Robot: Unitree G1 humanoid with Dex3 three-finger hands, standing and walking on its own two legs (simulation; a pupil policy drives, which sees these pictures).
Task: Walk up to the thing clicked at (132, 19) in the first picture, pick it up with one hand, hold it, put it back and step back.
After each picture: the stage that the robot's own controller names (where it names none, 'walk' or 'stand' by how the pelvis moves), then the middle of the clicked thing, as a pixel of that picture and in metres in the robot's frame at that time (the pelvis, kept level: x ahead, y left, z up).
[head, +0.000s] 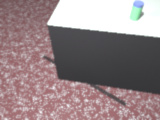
stand; (136, 11) +0.98 -0.32 -0.07
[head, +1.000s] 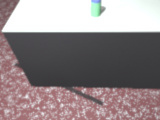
rise first; (95, 6) +0.95 -0.03 -0.04
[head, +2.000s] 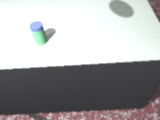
stand; (39, 33) +0.67 +0.30 -0.06
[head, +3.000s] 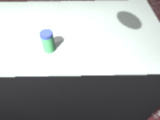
stand; (48, 41) +0.65 +0.21 -0.06
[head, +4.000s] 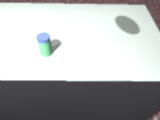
stand; (44, 45) +0.62 +0.22 -0.07
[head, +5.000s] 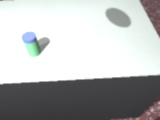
stand; (31, 44) +0.59 +0.29 -0.07
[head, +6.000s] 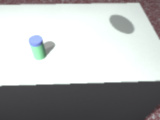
stand; (37, 48) +0.60 +0.25 -0.07
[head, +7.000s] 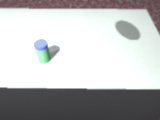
stand; (42, 51) +0.59 +0.24 -0.07
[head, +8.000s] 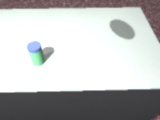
stand; (36, 54) +0.57 +0.26 -0.08
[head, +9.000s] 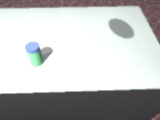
stand; (34, 54) +0.56 +0.26 -0.08
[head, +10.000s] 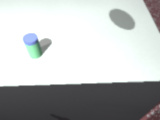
rise first; (33, 46) +0.57 +0.27 -0.07
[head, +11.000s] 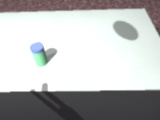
go down; (39, 54) +0.57 +0.29 -0.07
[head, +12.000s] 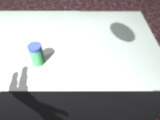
go down; (36, 54) +0.58 +0.26 -0.06
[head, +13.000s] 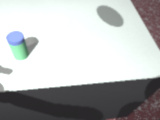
go down; (18, 46) +0.55 +0.27 -0.04
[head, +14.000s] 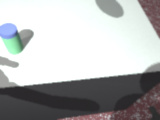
close in; (11, 39) +0.55 +0.27 -0.03
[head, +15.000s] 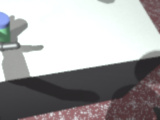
close; (0, 30) +0.56 +0.27 +0.00
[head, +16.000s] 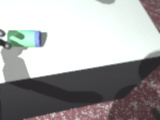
close; (25, 38) +0.55 +0.20 -0.03
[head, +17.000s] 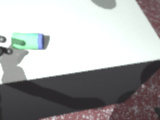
lift; (28, 41) +0.55 +0.19 -0.03
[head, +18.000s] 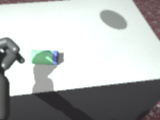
lift; (44, 57) +0.53 +0.19 -0.05
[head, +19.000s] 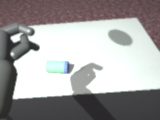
lift; (57, 66) +0.58 +0.18 -0.08
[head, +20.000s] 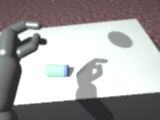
stand; (57, 70) +0.56 +0.18 -0.08
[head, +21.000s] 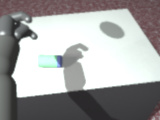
crouch; (50, 61) +0.59 +0.18 -0.09
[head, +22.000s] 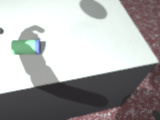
lower; (26, 47) +0.58 +0.20 -0.07
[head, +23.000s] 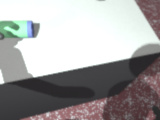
lower; (17, 29) +0.58 +0.20 -0.03
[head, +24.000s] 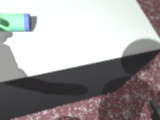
lower; (14, 22) +0.60 +0.20 -0.02
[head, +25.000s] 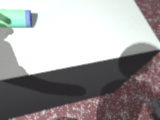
lower; (15, 18) +0.62 +0.19 -0.02
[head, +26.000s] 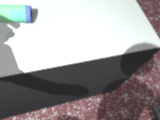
loosen; (15, 13) +0.64 +0.19 -0.02
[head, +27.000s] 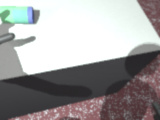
open; (18, 15) +0.64 +0.19 -0.02
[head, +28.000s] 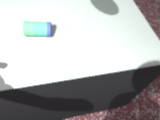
sink last; (37, 29) +0.63 +0.17 -0.04
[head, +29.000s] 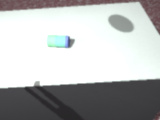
stand; (58, 41) +0.68 +0.20 -0.06
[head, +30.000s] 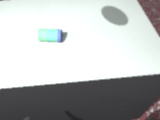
stand; (50, 35) +0.66 +0.20 -0.05
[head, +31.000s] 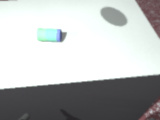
stand; (49, 35) +0.67 +0.20 -0.04
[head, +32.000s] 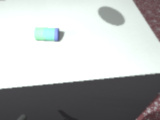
stand; (47, 34) +0.67 +0.20 -0.04
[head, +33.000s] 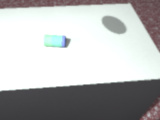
walk; (55, 41) +0.69 +0.19 -0.10
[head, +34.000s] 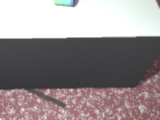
walk; (64, 0) +0.92 +0.14 -0.08
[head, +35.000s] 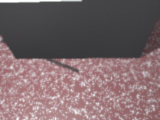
walk; out of the picture +1.28 +0.10 -0.08
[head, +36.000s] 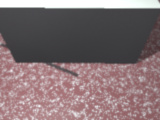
stand; out of the picture +1.32 +0.05 -0.10
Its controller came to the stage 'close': yes
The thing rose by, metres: 0.01
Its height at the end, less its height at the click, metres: -0.02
